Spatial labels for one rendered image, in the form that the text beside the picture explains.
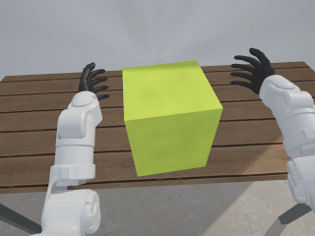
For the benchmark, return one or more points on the right robot forearm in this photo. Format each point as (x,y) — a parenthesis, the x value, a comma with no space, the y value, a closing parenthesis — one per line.
(294,111)

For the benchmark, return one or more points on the robot right hand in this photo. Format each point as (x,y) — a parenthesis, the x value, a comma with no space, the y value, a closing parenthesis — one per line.
(260,71)

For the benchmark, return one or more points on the left robot upper arm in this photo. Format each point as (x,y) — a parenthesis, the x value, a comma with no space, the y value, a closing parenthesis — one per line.
(71,213)

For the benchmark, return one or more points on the carton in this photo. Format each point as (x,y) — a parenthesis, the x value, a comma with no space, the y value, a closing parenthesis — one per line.
(171,115)

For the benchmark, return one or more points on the right robot upper arm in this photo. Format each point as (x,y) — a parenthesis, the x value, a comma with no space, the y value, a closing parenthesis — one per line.
(301,179)

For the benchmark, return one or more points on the robot left hand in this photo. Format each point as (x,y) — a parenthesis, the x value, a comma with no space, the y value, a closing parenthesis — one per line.
(87,84)

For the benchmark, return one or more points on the left robot forearm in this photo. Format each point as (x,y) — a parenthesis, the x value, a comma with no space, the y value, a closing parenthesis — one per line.
(75,142)

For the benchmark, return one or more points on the table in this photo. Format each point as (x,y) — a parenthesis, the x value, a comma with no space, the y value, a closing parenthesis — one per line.
(247,147)

